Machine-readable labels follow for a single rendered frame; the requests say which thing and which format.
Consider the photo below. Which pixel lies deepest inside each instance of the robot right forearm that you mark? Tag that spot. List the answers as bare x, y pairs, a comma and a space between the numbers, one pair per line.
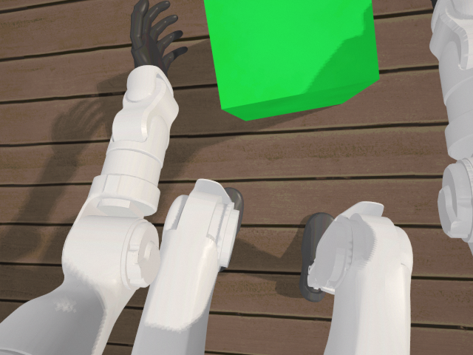
452, 44

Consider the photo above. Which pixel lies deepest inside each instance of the robot right thigh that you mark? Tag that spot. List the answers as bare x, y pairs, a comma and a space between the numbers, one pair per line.
371, 312

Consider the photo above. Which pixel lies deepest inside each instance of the robot right upper arm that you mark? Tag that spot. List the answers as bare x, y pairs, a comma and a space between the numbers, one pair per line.
455, 201

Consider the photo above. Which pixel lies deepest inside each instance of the carton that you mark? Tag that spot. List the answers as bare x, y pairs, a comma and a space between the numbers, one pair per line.
274, 57

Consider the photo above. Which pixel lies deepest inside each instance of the robot left hand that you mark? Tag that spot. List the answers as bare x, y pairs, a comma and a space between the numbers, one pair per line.
146, 50

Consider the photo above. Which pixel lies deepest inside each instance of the robot left forearm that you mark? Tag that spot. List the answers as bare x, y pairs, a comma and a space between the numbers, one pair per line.
127, 186

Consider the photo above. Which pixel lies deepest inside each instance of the robot left upper arm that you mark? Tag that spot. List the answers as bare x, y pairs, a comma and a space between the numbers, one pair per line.
106, 259

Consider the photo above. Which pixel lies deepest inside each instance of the robot right shin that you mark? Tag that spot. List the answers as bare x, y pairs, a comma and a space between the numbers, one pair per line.
315, 276

